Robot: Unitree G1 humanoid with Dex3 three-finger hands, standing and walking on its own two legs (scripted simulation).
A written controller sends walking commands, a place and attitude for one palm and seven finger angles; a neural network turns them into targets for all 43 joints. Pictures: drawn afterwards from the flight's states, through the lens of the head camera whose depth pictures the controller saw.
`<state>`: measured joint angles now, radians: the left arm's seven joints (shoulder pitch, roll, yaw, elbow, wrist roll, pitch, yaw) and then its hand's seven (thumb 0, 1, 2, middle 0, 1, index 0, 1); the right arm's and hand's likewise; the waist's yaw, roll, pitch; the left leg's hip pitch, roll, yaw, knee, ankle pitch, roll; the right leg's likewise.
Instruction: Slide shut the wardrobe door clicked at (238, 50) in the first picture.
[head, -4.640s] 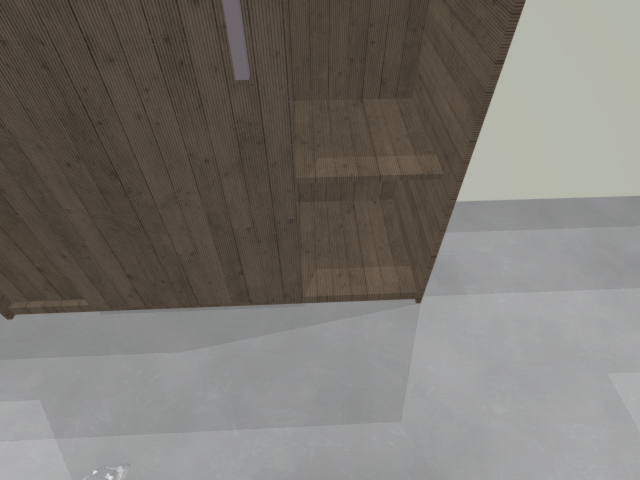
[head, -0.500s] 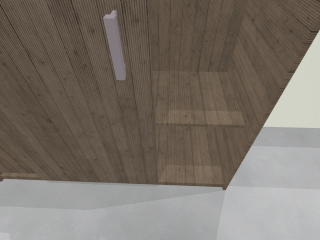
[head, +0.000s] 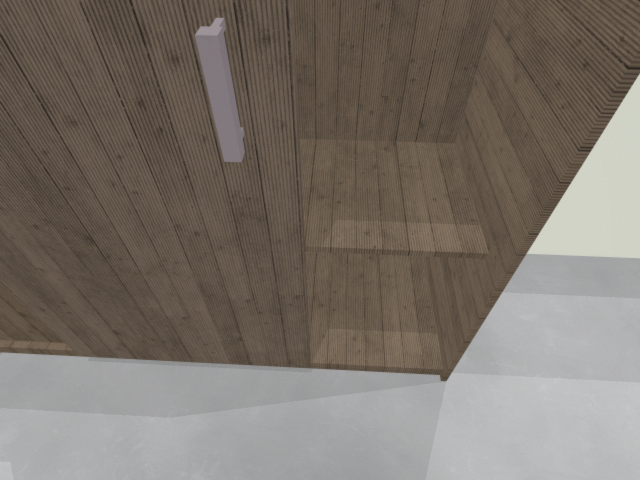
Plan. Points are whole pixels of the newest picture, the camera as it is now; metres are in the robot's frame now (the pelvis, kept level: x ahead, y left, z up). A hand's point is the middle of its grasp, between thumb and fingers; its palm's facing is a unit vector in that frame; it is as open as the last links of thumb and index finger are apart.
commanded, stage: look again from close up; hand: left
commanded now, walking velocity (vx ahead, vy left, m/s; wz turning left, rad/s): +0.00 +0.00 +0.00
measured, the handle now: (227, 93) +0.53 +0.16 +0.22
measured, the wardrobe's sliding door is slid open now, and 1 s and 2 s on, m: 0.42 0.42 0.42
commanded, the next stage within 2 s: shuffle to correct the standing spot in 0.22 s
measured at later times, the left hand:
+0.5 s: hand out of the picture +0.00 +0.16 -0.18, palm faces +0.08 -0.98 -0.18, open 7.4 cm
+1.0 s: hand out of the picture +0.09 +0.19 -0.18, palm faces +0.07 -0.97 -0.24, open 7.3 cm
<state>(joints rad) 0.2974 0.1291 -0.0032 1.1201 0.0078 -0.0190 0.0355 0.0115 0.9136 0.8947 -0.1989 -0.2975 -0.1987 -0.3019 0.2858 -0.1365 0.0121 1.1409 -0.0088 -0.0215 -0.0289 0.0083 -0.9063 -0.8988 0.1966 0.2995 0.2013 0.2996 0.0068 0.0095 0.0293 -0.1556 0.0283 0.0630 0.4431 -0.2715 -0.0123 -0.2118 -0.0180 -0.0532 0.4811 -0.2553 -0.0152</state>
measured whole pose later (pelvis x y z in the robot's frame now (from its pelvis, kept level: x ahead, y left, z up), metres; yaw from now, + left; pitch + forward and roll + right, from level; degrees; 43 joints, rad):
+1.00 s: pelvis +0.06 +0.01 -0.01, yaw +1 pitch +1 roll +1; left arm 0.23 0.16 0.03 1.06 0.00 -0.01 0.06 0.01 0.92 0.89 -0.20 -0.30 -0.20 -0.30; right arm 0.27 -0.12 -0.01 1.13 -0.01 0.00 -0.06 0.02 -0.92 -0.90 0.20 0.30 0.20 0.30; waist 0.01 0.00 0.05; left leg -0.10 0.01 0.08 0.46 -0.37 0.00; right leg -0.26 -0.04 -0.10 0.59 -0.32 -0.03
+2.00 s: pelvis +0.02 +0.04 +0.00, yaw -1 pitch -2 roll +0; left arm 0.32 0.12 -0.02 1.11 0.01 -0.02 0.05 0.01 0.91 0.89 -0.20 -0.30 -0.20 -0.30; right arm 0.31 -0.13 0.01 1.15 0.00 -0.02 -0.02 0.01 -0.90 -0.90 0.20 0.30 0.20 0.30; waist 0.00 0.00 0.02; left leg -0.16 -0.01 0.11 0.44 -0.25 0.04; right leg -0.23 -0.05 -0.05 0.47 -0.20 0.02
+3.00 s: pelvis +0.03 +0.03 +0.00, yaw -1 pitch -2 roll +0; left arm 0.35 0.11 -0.01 1.11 0.01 -0.02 0.04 0.01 0.91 0.89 -0.20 -0.30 -0.20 -0.30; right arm 0.31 -0.11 0.01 1.17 0.00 -0.02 -0.03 0.01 -0.90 -0.90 0.20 0.30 0.20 0.30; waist 0.01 -0.01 0.01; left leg -0.14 0.01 0.09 0.42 -0.26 0.02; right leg -0.20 -0.04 -0.07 0.43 -0.21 0.00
